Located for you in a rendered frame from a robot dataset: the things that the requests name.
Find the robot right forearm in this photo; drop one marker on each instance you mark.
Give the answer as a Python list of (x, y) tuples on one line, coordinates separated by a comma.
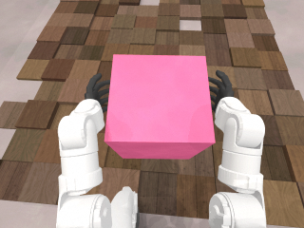
[(243, 135)]

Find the robot right upper arm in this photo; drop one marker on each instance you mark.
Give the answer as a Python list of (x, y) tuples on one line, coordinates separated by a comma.
[(235, 210)]

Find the robot left thigh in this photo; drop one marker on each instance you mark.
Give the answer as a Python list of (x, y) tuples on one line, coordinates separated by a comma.
[(123, 207)]

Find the left robot hand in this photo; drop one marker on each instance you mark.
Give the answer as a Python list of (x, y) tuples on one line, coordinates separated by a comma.
[(92, 90)]

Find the robot left upper arm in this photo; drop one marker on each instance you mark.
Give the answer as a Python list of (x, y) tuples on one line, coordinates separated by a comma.
[(85, 211)]

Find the robot left forearm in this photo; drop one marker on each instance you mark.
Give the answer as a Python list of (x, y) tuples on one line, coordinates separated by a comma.
[(78, 146)]

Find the carton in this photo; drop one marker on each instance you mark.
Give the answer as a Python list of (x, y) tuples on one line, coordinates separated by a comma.
[(159, 107)]

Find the right robot hand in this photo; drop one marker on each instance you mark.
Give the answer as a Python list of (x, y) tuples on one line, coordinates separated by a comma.
[(224, 89)]

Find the robot left shin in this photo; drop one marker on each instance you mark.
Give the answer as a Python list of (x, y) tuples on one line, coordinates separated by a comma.
[(134, 217)]

